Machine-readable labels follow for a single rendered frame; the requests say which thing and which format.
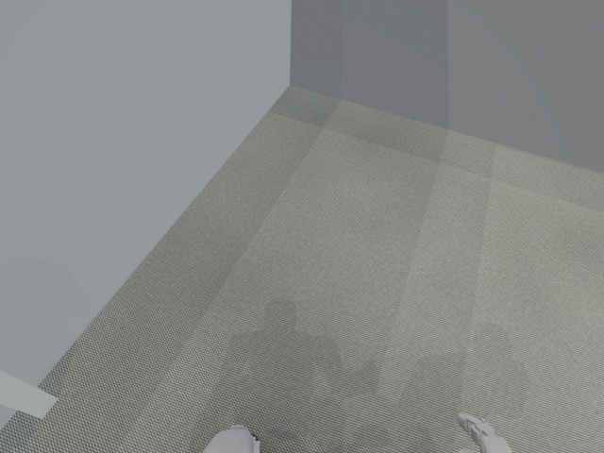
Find panel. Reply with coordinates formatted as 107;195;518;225
0;370;58;419

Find left robot shin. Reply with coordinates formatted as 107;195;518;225
229;426;252;435

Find robot left thigh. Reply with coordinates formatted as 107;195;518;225
203;428;260;453

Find right robot hand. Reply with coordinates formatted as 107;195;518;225
457;413;512;453

